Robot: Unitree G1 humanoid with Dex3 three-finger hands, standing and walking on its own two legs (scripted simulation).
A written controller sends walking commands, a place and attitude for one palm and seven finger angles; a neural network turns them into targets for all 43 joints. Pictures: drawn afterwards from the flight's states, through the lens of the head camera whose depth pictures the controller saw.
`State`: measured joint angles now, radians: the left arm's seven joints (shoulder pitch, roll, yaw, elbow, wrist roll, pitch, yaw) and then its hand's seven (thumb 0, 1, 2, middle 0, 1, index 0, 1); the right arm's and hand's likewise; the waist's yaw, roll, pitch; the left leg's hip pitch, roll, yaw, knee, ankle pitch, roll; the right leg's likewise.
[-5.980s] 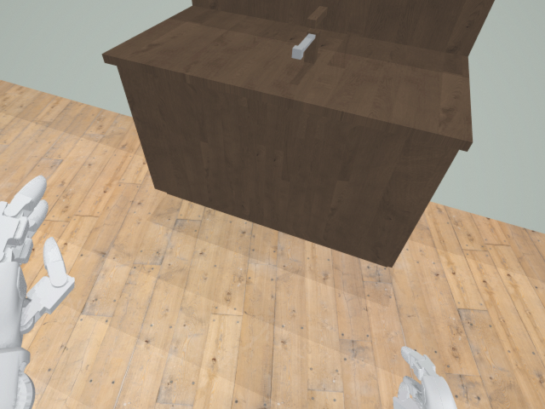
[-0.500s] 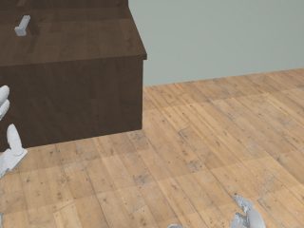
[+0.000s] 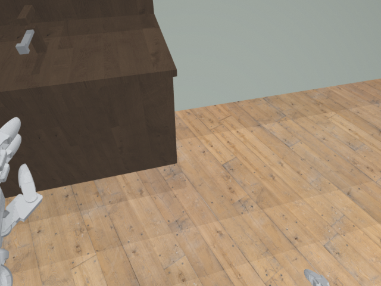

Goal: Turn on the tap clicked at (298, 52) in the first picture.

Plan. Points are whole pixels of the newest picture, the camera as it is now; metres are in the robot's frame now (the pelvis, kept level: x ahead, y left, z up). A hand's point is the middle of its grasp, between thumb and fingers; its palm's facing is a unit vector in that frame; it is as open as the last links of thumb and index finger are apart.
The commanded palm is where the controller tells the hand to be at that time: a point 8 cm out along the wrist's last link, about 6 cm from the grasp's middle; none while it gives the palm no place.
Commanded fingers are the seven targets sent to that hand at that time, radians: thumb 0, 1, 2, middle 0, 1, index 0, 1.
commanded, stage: take the last steps up to it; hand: left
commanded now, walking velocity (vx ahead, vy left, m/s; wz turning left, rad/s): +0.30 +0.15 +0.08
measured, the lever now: (22, 48) +0.80 +0.63 +0.08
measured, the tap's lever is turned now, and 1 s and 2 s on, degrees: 0 0 0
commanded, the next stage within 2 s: come to a stop and stand still in 1.54 s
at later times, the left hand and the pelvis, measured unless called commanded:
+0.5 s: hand (26, 160) +0.28 +0.29 +0.16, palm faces +0.44 -0.78 -0.45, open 7.4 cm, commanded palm +0.22 +0.33 +0.18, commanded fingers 0.00 0.90 0.90 -0.20 -0.30 -0.20 -0.30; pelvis +0.08 +0.04 +0.00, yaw +3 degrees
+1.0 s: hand (35, 109) +0.40 +0.34 +0.17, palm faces +0.44 -0.77 -0.47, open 7.4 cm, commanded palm +0.34 +0.38 +0.18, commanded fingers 0.00 0.90 0.90 -0.20 -0.30 -0.20 -0.30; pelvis +0.19 +0.09 +0.00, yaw +3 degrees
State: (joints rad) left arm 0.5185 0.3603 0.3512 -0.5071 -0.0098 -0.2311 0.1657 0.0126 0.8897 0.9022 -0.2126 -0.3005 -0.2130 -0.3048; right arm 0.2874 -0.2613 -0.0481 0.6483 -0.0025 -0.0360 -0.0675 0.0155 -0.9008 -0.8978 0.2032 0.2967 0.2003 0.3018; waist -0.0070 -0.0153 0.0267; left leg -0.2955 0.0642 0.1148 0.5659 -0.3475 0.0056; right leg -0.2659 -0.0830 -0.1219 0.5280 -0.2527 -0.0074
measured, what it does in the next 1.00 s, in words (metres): walks ahead: left foot, then left foot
